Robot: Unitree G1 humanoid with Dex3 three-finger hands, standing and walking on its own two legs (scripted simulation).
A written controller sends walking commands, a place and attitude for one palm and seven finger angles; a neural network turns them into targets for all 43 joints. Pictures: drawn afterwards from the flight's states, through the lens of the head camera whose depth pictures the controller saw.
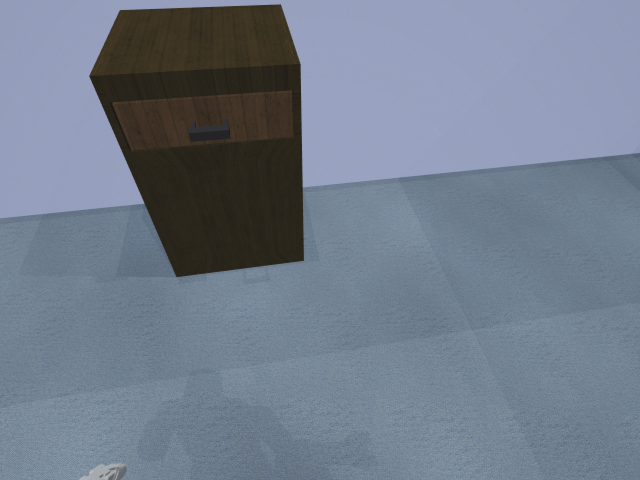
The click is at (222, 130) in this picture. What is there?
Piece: drawer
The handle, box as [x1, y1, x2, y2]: [188, 119, 229, 141]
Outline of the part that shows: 227,119 224,119 223,125 196,127 194,121 192,121 191,127 189,128 188,132 190,140 194,141 229,138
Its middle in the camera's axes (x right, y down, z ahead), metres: -0.30 -0.29 +1.03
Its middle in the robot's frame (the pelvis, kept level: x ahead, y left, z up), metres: +0.95 +0.34 -0.11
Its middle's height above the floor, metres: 0.66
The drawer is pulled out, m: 0.00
